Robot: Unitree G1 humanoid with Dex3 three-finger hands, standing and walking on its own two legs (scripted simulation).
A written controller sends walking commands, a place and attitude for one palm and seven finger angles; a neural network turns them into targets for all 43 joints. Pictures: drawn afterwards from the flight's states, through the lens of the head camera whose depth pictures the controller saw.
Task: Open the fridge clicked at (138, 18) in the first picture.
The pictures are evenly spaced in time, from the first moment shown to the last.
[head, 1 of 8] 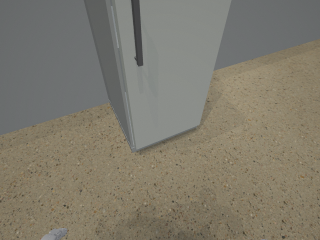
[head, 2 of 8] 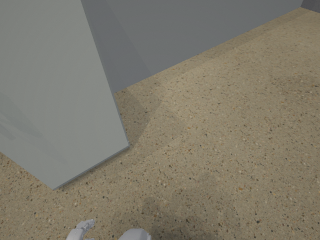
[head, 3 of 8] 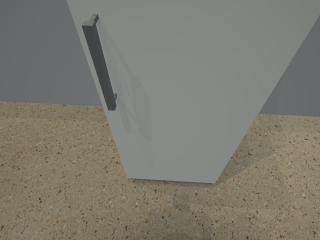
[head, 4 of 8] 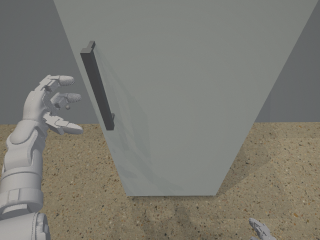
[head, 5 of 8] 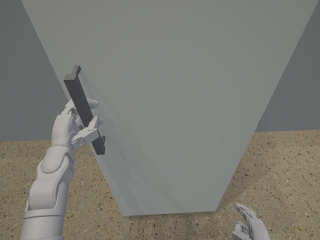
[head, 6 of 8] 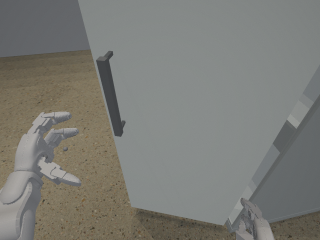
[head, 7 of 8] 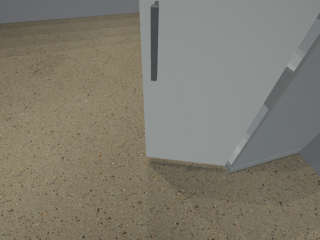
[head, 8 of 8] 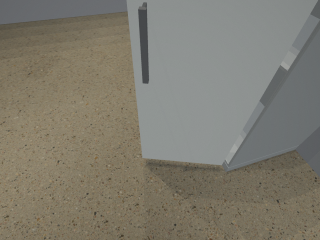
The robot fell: no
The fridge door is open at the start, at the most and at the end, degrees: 0 69 67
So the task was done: yes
